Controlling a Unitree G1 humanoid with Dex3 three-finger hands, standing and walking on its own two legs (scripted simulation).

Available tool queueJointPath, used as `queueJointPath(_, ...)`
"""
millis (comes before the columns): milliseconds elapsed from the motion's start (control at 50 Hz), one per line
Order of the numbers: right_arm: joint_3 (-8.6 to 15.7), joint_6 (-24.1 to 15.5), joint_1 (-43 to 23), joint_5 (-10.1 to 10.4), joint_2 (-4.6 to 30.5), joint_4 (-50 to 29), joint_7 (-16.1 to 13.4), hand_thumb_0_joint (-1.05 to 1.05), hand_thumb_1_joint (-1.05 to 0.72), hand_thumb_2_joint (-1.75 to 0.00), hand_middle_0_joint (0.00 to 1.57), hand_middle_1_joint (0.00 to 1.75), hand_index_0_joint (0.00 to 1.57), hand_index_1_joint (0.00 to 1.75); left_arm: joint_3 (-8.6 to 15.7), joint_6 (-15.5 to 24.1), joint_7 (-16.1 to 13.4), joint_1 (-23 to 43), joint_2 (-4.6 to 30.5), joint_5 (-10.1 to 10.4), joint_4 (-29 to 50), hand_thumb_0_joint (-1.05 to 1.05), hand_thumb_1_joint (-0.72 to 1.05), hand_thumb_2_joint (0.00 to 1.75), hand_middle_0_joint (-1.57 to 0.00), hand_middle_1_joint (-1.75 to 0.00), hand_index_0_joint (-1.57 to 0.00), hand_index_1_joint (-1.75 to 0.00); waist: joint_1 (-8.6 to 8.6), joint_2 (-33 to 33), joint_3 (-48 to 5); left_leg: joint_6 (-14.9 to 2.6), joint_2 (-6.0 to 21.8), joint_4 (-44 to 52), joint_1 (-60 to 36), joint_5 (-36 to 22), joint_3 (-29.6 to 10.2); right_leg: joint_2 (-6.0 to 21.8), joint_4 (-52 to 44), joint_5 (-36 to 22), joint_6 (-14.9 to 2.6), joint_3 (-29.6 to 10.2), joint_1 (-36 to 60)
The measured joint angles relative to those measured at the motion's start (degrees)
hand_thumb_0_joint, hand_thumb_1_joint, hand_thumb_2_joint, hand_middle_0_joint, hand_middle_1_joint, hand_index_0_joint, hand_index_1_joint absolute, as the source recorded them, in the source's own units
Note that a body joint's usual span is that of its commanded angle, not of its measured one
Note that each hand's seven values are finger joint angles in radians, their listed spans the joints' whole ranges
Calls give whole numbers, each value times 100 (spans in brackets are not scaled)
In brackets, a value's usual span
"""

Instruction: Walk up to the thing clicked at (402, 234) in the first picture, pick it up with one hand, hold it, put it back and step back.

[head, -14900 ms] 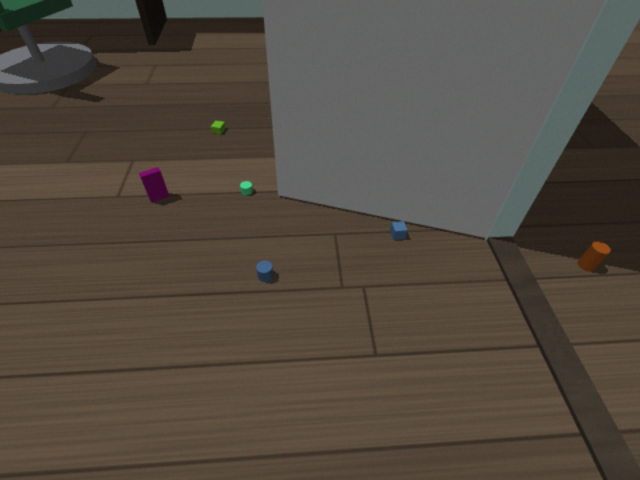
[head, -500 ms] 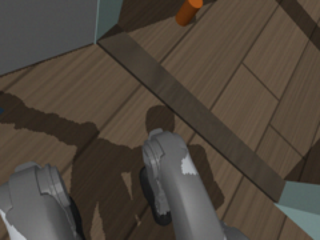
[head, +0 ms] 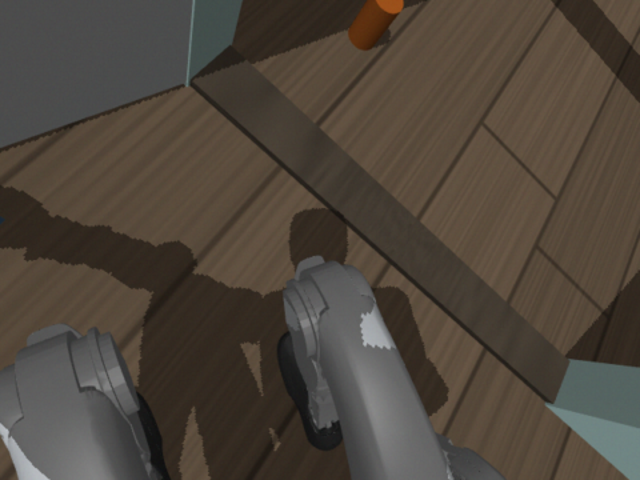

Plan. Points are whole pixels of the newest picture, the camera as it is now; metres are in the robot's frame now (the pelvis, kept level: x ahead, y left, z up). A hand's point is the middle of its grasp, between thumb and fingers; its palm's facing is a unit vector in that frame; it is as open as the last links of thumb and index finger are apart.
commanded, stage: rise first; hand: left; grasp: from above
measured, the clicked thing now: out of the picture +0.48 +0.34 -0.30
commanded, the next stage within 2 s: approach in 0.62 s
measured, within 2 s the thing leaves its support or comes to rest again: neither
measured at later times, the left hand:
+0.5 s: hand out of the picture +0.44 +0.36 -0.19, palm faces -0.23 -0.35 -0.91, open 13.8 cm
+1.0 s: hand out of the picture +0.46 +0.34 -0.19, palm faces -0.23 -0.34 -0.91, open 13.9 cm
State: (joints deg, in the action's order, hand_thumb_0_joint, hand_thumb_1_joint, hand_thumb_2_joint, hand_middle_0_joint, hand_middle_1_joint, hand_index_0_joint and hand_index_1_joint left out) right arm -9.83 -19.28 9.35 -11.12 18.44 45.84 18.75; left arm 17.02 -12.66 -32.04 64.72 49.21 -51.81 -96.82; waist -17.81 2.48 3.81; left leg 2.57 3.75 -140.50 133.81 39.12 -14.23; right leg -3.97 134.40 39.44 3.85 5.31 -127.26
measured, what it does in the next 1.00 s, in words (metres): stands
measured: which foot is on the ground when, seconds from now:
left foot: down 0.00-1.00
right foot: down 0.00-1.00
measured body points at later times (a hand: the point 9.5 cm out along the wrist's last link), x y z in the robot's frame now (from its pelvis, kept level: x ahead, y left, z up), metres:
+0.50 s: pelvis +0.00 +0.00 +0.00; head +0.26 +0.09 +0.36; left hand +0.45 +0.37 -0.14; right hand +0.03 -0.25 -0.08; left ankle +0.07 +0.14 -0.29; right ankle +0.10 -0.13 -0.29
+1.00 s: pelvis +0.00 +0.00 +0.00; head +0.26 +0.09 +0.35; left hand +0.47 +0.36 -0.14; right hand +0.02 -0.25 -0.07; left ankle +0.07 +0.14 -0.29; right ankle +0.10 -0.13 -0.29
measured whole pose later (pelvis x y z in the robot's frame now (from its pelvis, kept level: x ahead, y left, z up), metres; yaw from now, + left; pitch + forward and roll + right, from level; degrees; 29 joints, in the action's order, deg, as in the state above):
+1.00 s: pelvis +0.00 +0.00 +0.00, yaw +0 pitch +31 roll -11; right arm -10.9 -20.4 9.6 -12.1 18.5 46.4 18.8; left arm 14.0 -13.9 -34.8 70.8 50.6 -51.3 -101.0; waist -20.2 3.9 5.3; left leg 2.7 3.7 -140.4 133.5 38.9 -14.5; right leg -4.0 134.0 39.0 3.8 5.6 -127.0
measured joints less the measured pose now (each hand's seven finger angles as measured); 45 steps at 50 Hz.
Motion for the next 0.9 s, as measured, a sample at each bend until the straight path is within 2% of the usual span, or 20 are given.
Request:
queueJointPath(120,-47,-59,-31,-21,-1,0,-22,0,-92,-90,20,30,20,30,-77,79,-33,61,57,-3,-107,0,-49,91,-15,-105,-16,-103,5,49,93,-10,7,-23,-36,-14,6,-13,21,-23,14,-11,29)
queueJointPath(180,-47,-84,-24,-22,-9,15,-29,0,-92,-90,20,30,20,30,-8,117,-85,60,77,-5,-114,0,-48,90,-15,-105,-16,-103,-1,65,104,-4,5,-36,-34,-14,-15,-18,21,-30,2,6,32)
queueJointPath(340,-47,-60,7,-30,-11,26,-11,0,-92,-90,20,30,20,30,-31,86,-78,74,67,-30,-84,0,-48,90,-15,-105,-16,-103,-38,54,70,-10,-7,-30,-15,-14,-21,-7,6,-20,6,15,32)
queueJointPath(580,-6,-46,54,-3,-14,31,18,0,-92,-90,20,30,20,30,-26,62,-68,-16,-35,-5,-26,0,-49,91,-15,-104,-15,-103,-6,13,-7,-12,1,3,-21,0,11,-3,-10,-6,-6,-6,24)
queueJointPath(780,-57,-108,1,-53,26,25,-15,0,-92,-90,20,30,20,30,-21,129,-108,115,107,-25,-177,0,-49,91,-14,-106,-15,-104,-63,68,133,-7,2,-11,-46,-29,-12,-15,-8,-48,5,9,45)
queueJointPath(900,-80,-102,15,-74,20,36,-7,0,-92,-90,20,30,20,30,-135,71,-169,271,130,-2,-285,0,-51,93,-14,-105,-14,-104,-115,106,142,-1,4,-7,-45,-22,-17,-17,-13,-46,10,13,40)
